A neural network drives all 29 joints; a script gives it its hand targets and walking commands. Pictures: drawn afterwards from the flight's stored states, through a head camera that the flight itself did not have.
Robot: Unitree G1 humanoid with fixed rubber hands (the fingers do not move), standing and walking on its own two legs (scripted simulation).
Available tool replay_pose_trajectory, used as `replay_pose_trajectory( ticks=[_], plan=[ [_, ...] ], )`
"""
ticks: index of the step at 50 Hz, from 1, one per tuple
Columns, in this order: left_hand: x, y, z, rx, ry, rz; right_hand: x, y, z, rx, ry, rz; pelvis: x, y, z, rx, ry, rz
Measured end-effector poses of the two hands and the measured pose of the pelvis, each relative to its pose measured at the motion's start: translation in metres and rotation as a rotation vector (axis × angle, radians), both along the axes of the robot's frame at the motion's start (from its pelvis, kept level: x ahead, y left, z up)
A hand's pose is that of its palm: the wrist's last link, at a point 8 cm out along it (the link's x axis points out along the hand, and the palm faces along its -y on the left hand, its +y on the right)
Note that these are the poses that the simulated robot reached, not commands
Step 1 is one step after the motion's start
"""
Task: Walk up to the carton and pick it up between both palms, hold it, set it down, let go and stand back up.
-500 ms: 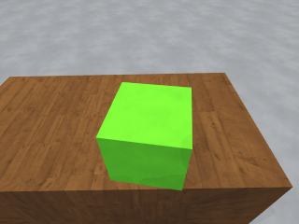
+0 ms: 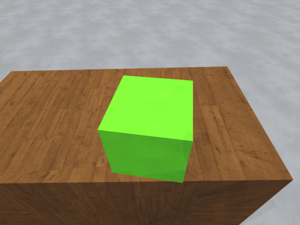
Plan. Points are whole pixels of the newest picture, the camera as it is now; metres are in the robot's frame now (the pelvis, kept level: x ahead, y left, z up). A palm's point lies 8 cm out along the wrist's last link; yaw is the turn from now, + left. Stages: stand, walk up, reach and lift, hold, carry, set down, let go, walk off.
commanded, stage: stand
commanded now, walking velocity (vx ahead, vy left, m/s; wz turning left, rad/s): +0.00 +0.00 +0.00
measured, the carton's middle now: (152, 127) +0.45 +0.01 +0.00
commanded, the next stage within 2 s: none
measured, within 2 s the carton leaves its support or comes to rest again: neither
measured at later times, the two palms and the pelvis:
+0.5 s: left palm out of the picture +0.04 +0.24 -0.12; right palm out of the picture +0.04 -0.27 -0.13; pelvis +0.02 -0.01 +0.00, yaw +0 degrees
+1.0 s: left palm out of the picture +0.07 +0.23 -0.12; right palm out of the picture +0.07 -0.27 -0.13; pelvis +0.04 -0.02 +0.00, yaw -1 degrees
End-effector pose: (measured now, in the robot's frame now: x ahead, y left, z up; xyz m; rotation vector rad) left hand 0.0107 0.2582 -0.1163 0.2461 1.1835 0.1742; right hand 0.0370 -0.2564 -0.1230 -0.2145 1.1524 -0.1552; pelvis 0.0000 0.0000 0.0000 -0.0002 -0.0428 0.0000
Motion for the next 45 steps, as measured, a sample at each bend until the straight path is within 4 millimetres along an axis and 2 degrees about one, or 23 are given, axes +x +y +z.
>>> replay_pose_trajectory(
  ticks=[8, 19, 45],
  plan=[
    [0.002, -0.006, -0.001, -0.001, 0.008, 0.007, -0.003, -0.004, -0.003, 0.004, 0.021, -0.008, 0.003, -0.005, 0.0, 0.0, 0.006, 0.001],
    [0.02, -0.015, -0.002, -0.007, 0.0, 0.006, -0.001, -0.008, -0.004, 0.005, 0.046, -0.016, 0.012, -0.012, 0.001, 0.001, 0.012, 0.001],
    [0.057, -0.026, -0.002, -0.016, -0.001, 0.007, 0.026, -0.011, -0.004, 0.006, 0.059, -0.028, 0.038, -0.019, 0.004, -0.002, 0.01, -0.008]
  ],
)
